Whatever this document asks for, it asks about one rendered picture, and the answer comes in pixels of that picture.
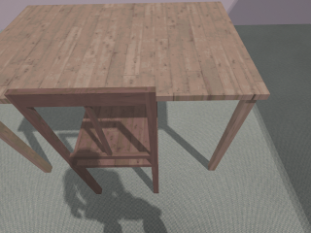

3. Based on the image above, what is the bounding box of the chair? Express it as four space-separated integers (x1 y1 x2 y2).
4 86 159 194

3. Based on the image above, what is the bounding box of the table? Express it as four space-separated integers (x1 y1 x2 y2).
0 1 270 173

